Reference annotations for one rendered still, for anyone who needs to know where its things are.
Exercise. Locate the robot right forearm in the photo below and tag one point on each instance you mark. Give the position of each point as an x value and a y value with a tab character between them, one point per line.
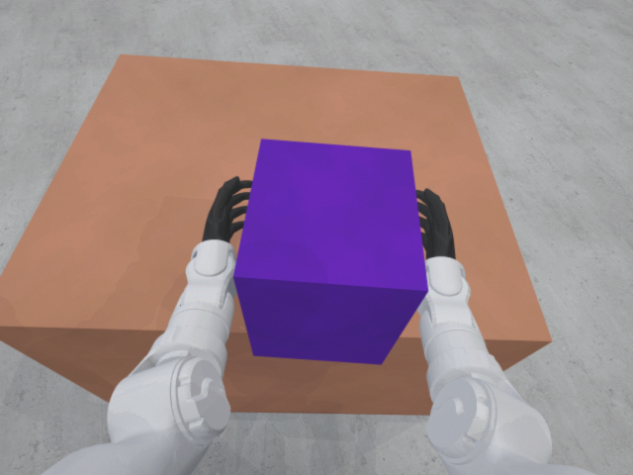
452	342

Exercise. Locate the robot left forearm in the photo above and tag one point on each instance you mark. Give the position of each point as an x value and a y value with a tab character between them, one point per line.
201	321

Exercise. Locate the robot right hand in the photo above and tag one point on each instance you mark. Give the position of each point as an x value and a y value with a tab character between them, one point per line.
438	237

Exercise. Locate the robot left hand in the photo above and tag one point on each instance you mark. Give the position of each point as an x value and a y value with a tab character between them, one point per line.
219	221

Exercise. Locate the robot right upper arm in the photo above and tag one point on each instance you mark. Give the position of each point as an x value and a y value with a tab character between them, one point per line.
478	429

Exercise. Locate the pedestal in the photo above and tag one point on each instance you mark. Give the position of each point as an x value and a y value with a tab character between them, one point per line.
99	270

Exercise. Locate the carton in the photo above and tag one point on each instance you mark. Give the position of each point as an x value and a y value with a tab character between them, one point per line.
330	264

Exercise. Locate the robot left upper arm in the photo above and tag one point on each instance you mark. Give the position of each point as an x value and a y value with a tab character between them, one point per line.
161	422

